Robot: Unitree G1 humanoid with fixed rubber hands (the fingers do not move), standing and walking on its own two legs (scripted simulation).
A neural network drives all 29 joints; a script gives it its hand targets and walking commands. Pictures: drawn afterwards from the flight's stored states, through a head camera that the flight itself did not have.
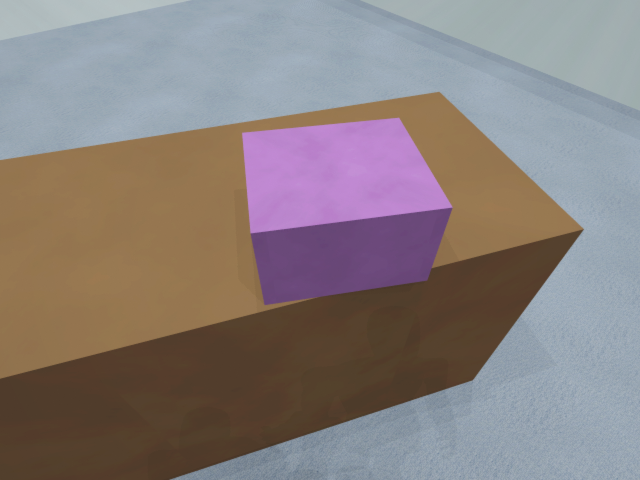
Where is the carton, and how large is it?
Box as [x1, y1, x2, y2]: [242, 118, 452, 304]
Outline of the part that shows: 399,118 242,133 250,232 264,304 427,279 452,207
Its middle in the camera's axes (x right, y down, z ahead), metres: +0.02 -0.06 +0.65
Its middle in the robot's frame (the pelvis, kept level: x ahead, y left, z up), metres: +0.52 -0.02 +0.03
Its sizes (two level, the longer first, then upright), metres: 0.275 0.236 0.168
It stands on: a pedestal, 0.72 m high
